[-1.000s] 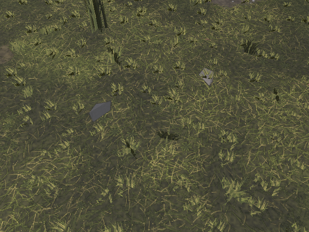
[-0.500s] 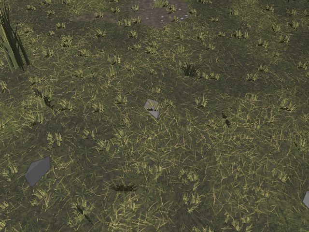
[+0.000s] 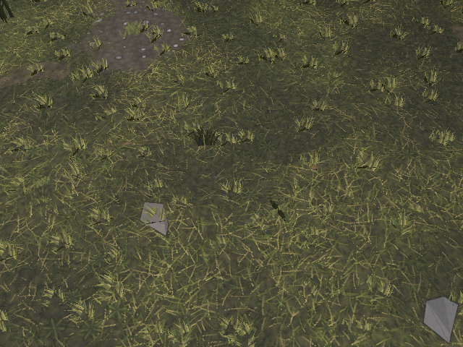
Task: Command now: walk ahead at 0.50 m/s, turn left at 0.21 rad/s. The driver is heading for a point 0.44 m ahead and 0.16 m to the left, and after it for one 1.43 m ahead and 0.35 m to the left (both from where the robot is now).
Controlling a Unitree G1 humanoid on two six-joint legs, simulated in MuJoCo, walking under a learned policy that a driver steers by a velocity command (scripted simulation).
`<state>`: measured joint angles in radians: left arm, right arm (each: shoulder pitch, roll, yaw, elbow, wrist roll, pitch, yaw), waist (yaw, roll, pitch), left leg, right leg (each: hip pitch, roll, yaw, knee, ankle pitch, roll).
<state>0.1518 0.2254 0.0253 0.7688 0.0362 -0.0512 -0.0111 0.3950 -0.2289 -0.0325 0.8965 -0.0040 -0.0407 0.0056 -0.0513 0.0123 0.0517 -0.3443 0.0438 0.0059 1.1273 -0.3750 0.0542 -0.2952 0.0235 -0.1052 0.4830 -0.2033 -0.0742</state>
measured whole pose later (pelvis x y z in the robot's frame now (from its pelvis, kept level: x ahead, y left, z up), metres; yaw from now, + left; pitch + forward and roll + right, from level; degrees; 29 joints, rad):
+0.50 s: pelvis +0.25 +0.06 -0.02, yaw +16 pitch +0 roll +0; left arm 0.33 0.23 0.04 0.89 0.02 -0.06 0.01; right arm 0.14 -0.26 -0.07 0.79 -0.02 -0.02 0.03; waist 0.02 -0.01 0.07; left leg -0.41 -0.09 0.09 0.62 -0.22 0.15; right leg -0.24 -0.04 -0.09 1.20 -0.42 -0.01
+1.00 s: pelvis +0.53 +0.12 -0.02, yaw +28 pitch +1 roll +0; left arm 0.09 0.25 0.02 0.73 0.04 -0.07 -0.01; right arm 0.42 -0.29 -0.07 0.89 -0.01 -0.06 0.00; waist -0.06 0.01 0.04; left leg -0.06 -0.12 -0.13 0.76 -0.44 0.09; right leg -0.44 0.04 -0.04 0.56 -0.13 -0.07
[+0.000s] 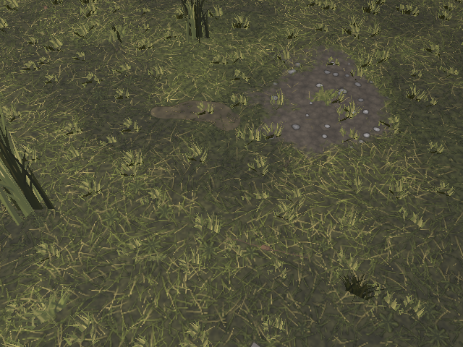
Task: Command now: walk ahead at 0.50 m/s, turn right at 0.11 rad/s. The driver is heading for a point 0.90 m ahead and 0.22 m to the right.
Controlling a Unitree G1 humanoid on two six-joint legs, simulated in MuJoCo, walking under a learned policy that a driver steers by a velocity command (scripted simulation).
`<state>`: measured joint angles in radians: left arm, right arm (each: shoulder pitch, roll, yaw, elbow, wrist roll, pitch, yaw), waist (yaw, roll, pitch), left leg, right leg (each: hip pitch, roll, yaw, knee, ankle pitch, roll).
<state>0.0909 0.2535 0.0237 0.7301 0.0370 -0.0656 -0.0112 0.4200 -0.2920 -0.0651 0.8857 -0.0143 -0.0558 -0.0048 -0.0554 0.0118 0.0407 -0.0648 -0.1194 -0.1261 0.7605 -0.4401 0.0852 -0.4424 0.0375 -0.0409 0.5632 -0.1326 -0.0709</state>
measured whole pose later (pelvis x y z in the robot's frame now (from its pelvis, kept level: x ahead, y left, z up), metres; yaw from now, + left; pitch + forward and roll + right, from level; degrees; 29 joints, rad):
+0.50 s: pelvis +0.26 +0.00 +0.00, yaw -15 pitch +2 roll -1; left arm 0.46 0.28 0.08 0.88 0.00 -0.04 0.00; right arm 0.02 -0.25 0.00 0.68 -0.04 -0.08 0.00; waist 0.09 0.00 0.02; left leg -0.43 -0.02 -0.01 0.52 -0.11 0.02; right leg -0.10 0.13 0.21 0.63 -0.47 -0.07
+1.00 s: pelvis +0.48 -0.11 +0.00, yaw -33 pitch +2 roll +1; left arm 0.01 0.25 0.03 0.67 0.06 -0.01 -0.07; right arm 0.43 -0.25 -0.04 0.89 -0.02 -0.06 -0.01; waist -0.07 -0.01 0.05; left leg 0.06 0.07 0.27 0.45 -0.47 -0.03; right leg -0.48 0.02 -0.09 0.57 -0.15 -0.13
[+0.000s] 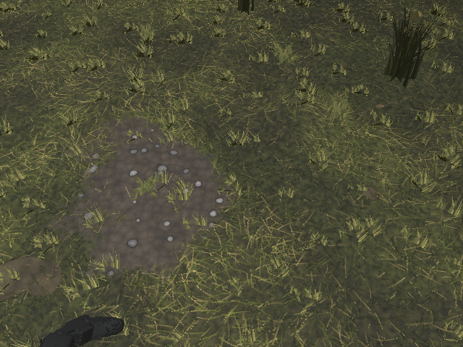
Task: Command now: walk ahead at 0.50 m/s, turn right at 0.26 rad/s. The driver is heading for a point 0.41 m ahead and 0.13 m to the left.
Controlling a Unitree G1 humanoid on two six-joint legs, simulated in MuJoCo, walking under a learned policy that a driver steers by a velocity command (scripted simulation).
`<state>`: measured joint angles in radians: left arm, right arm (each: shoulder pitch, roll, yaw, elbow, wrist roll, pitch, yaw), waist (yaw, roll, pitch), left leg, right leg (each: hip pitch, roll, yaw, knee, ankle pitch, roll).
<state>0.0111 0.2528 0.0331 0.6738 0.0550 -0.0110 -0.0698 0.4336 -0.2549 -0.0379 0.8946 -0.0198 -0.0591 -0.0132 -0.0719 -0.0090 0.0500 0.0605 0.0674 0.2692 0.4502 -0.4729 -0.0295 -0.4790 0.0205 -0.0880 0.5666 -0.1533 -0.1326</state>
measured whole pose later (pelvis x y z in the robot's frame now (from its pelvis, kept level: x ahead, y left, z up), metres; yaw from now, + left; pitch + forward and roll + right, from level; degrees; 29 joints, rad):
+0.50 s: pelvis +0.25 +0.01 +0.01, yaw +10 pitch +1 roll -1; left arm 0.40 0.22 0.03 0.95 0.02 -0.08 0.03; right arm 0.11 -0.22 -0.03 0.81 -0.04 -0.01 0.05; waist 0.04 0.02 0.06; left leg -0.56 0.02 0.10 0.64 -0.08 0.09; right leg 0.13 0.05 -0.24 0.24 -0.38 -0.04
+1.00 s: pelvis +0.38 +0.03 +0.02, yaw +13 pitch -1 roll +1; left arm 0.27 0.19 0.02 1.00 0.03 0.01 0.04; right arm 0.23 -0.19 -0.01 0.98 -0.02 -0.02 -0.02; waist 0.00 -0.02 0.02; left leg -0.22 -0.08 0.08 0.44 -0.21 0.09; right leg -0.24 -0.04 0.00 0.49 -0.23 0.01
